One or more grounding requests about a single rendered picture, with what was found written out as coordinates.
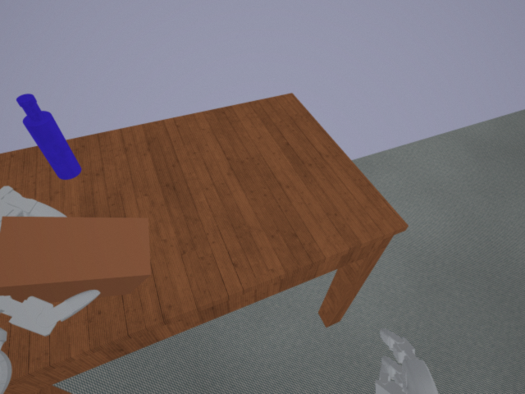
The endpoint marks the robot left hand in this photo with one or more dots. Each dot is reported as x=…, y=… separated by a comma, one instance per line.
x=34, y=314

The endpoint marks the robot right hand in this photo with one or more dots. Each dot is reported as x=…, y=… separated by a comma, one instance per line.
x=413, y=377

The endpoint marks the sponge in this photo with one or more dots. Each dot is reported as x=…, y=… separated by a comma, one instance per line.
x=55, y=258

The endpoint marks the table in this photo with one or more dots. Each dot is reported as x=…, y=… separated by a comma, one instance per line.
x=243, y=202

